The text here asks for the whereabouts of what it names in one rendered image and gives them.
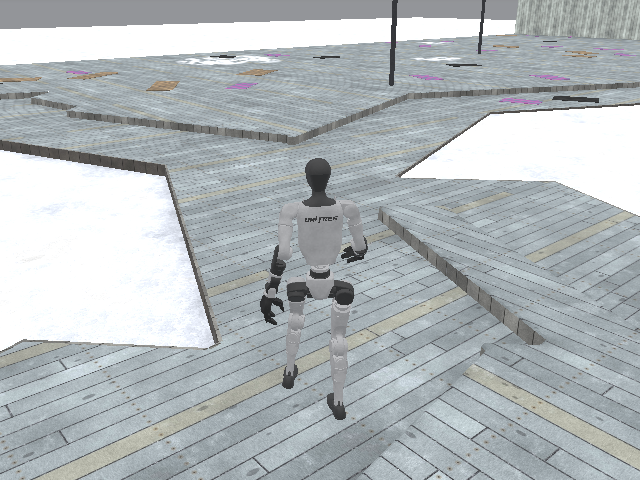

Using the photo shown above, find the right robot hand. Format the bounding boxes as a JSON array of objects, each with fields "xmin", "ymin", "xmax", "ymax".
[{"xmin": 341, "ymin": 246, "xmax": 364, "ymax": 263}]

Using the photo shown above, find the left robot upper arm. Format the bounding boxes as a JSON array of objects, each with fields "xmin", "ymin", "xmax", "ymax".
[{"xmin": 277, "ymin": 202, "xmax": 299, "ymax": 261}]

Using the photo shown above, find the right robot shin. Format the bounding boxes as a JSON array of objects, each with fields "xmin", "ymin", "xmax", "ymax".
[{"xmin": 330, "ymin": 338, "xmax": 348, "ymax": 406}]

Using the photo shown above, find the right robot forearm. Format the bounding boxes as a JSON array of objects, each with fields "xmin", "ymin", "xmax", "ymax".
[{"xmin": 354, "ymin": 236, "xmax": 368, "ymax": 257}]

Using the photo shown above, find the left robot hand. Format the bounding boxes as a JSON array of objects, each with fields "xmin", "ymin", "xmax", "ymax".
[{"xmin": 260, "ymin": 295, "xmax": 284, "ymax": 325}]

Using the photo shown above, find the robot left foot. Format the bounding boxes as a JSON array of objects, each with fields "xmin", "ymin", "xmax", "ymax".
[{"xmin": 282, "ymin": 364, "xmax": 298, "ymax": 389}]

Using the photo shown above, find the right robot upper arm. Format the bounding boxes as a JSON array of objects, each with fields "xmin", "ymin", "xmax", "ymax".
[{"xmin": 339, "ymin": 200, "xmax": 366, "ymax": 251}]

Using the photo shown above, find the left robot forearm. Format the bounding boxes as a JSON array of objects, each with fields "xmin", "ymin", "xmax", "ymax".
[{"xmin": 263, "ymin": 245, "xmax": 286, "ymax": 298}]

